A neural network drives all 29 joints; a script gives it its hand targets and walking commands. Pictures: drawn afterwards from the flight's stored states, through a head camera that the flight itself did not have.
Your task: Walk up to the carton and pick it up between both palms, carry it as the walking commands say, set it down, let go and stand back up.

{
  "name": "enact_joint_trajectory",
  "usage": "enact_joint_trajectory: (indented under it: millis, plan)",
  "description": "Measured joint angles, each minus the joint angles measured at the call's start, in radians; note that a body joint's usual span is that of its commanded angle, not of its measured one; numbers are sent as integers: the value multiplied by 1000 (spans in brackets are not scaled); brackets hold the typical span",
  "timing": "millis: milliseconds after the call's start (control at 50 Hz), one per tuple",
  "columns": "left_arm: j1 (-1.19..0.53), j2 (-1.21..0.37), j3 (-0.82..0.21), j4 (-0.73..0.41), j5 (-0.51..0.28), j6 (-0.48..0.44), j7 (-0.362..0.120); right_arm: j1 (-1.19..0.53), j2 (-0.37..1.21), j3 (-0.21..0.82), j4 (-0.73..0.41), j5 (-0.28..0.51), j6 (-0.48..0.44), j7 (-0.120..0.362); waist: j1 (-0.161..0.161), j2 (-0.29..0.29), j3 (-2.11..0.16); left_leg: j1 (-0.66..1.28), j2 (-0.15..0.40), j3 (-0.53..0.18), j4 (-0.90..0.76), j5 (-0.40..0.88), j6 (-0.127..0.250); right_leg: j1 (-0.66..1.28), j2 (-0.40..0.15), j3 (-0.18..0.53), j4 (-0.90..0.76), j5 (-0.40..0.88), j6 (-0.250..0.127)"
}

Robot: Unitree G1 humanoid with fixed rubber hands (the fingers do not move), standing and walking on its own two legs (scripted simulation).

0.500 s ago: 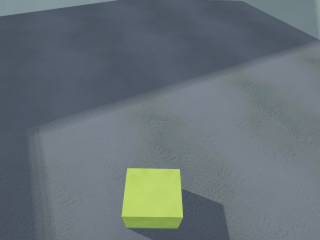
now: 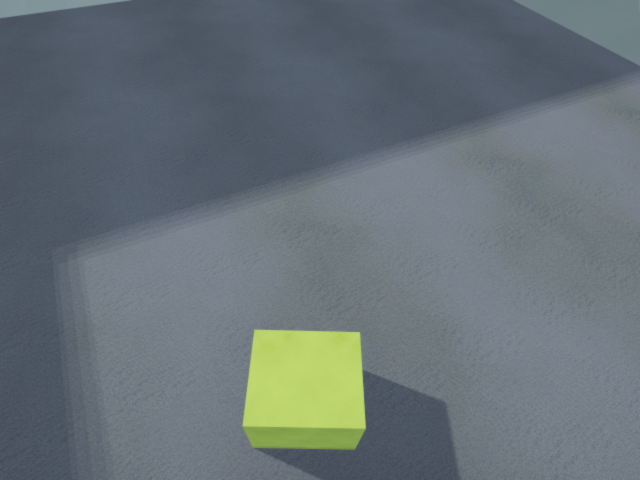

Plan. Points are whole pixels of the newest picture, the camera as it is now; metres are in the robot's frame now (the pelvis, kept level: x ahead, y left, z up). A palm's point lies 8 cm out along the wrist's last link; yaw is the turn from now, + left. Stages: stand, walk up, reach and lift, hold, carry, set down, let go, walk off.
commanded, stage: walk up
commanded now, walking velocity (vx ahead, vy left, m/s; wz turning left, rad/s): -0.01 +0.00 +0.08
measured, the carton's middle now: (305, 390) +0.41 +0.03 -0.65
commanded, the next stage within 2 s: stand in 1.88 s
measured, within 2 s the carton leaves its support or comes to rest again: neither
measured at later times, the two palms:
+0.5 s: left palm out of the picture -0.02 +0.20 -0.15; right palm out of the picture +0.02 -0.23 -0.14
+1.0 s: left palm out of the picture -0.02 +0.19 -0.15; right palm out of the picture +0.02 -0.23 -0.14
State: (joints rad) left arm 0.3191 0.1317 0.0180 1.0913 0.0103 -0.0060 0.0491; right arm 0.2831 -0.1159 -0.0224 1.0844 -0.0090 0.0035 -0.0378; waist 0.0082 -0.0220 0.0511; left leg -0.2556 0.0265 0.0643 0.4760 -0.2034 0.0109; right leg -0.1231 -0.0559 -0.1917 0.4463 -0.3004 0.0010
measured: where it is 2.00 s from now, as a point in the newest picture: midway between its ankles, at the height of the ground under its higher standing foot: outside the picture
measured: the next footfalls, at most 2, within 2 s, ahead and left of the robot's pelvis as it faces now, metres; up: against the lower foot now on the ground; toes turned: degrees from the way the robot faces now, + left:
none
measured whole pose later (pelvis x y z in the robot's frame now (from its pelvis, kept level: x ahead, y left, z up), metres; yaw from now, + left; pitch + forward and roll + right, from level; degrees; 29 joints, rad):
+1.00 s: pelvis +0.01 -0.01 +0.00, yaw +1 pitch -1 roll +0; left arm 0.33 0.13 0.01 1.10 0.01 -0.01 0.05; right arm 0.28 -0.12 -0.01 1.08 0.00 0.01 -0.04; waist 0.02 -0.02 0.05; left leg -0.22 0.04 0.05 0.47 -0.22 -0.01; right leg -0.08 -0.05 -0.20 0.44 -0.33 -0.01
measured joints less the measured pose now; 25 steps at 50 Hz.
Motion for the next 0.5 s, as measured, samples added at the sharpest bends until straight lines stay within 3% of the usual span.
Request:
enact_joint_trajectory:
  millis: [500]
  plan:
    - [5, -2, -3, 2, 1, 1, -1, -17, -14, 2, -19, 4, 3, -3, 10, -1, -6, 10, 4, -12, 9, -13, -11, 19, 5, -9, 2, -17, -6]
